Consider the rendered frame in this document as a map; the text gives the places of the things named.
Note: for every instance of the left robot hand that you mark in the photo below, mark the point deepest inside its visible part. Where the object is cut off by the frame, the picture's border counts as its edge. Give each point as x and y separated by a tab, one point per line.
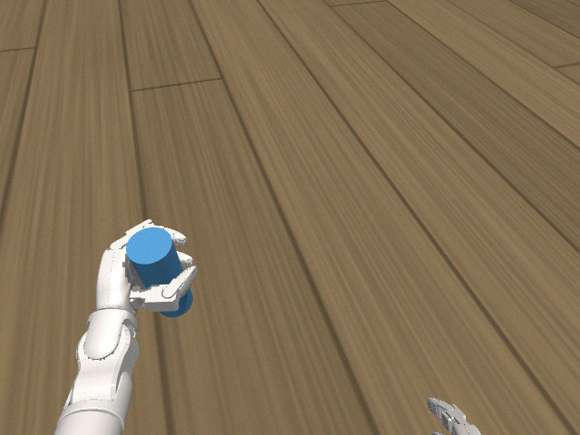
119	285

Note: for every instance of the right robot hand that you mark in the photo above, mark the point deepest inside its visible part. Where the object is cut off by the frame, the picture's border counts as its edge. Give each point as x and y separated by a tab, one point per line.
453	419

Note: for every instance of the left robot arm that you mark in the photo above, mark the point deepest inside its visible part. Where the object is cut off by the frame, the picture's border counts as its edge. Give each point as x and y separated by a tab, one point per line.
100	396

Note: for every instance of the can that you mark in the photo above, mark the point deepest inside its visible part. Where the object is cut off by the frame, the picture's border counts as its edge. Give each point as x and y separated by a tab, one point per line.
154	257

